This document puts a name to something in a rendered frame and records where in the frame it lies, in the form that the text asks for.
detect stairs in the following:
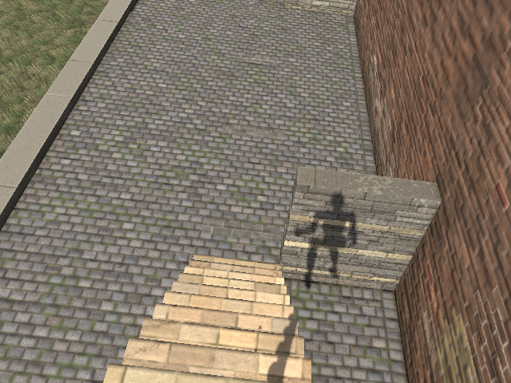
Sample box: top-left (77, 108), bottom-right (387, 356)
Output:
top-left (103, 254), bottom-right (311, 383)

